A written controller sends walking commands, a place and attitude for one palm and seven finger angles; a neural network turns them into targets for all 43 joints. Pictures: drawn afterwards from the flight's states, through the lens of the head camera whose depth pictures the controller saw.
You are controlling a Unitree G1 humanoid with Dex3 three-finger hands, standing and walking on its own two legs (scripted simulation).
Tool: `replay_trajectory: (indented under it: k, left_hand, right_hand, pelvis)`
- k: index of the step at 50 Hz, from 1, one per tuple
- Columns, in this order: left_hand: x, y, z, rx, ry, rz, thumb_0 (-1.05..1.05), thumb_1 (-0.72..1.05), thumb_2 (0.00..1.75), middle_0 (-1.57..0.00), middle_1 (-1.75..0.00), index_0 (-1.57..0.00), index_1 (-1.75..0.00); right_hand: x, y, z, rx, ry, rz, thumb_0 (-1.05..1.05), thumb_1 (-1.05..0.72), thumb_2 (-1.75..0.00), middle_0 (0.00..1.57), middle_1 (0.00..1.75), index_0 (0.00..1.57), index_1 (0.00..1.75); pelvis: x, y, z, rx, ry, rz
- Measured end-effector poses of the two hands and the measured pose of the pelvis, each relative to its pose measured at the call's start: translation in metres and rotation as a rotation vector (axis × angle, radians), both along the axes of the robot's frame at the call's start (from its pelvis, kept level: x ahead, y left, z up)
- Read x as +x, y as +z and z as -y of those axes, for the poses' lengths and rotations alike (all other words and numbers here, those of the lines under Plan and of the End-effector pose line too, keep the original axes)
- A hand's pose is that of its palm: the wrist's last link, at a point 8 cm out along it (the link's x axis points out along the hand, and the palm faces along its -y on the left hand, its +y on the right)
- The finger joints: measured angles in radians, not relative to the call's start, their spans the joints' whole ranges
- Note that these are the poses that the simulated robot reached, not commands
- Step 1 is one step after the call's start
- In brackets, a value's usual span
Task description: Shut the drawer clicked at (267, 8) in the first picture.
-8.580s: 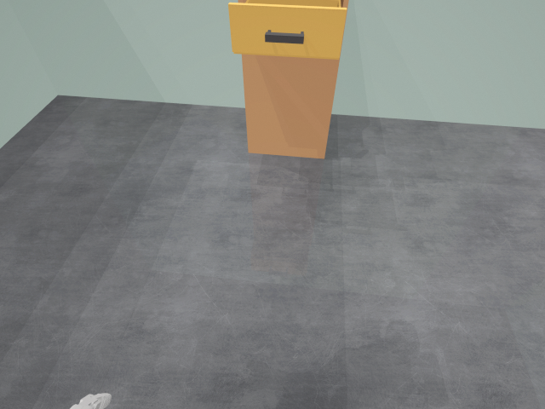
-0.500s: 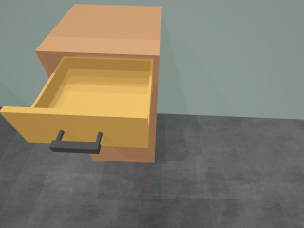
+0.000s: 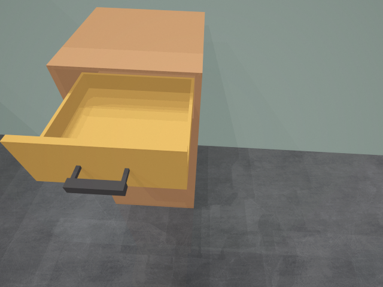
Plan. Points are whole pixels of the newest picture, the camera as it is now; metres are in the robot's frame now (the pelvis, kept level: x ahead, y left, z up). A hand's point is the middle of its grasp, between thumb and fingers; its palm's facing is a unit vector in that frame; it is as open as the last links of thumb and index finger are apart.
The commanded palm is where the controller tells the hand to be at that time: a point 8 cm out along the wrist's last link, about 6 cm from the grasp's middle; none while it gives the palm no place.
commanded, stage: look again from close up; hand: left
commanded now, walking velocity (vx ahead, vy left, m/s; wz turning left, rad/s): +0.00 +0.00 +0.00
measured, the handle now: (99, 178) +0.33 +0.24 +0.01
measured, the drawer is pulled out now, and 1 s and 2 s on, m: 0.28 0.28 0.28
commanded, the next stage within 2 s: raise the hand and make a fist in 0.26 s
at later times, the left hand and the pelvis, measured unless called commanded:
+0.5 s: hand out of the picture +0.10 +0.20 -0.09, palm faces +0.22 -0.95 -0.24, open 7.1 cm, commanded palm +0.09 +0.22 -0.06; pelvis -0.01 +0.01 -0.01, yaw +1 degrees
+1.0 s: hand (104, 284) +0.13 +0.17 +0.00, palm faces +0.05 -1.00 -0.08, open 4.8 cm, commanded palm +0.10 +0.22 +0.01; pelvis -0.05 -0.01 -0.07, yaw +3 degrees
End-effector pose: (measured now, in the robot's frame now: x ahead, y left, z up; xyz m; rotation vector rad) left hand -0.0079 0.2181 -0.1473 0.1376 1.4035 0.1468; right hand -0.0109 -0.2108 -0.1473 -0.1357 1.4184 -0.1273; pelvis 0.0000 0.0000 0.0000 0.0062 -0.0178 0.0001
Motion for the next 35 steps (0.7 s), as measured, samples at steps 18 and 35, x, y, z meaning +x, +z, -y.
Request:
replay_trajectory:
  k: [18,35]
  left_hand:
    - [-0.011,-0.001,0.006,-0.015,0.01,-0.02,0.01,0.92,0.9,-0.2,-0.3,-0.2,-0.3]
    - [0.155,0.153,0.032,-0.183,-0.178,1.446,0.02,0.93,0.9,-0.37,-0.49,-0.37,-0.49]
  right_hand:
    - [-0.01,0.0,-0.008,0.012,-0.013,-0.016,0.0,-0.91,-0.9,0.2,0.29,0.2,0.3]
    - [0.169,0.068,0.051,-0.14,0.139,0.954,0.01,-0.91,-0.9,0.2,0.3,0.2,0.3]
  pelvis:
    - [-0.003,0.0,-0.001,0.0,-0.002,0.0]
    - [-0.035,-0.05,0.001,0.017,-0.007,-0.155]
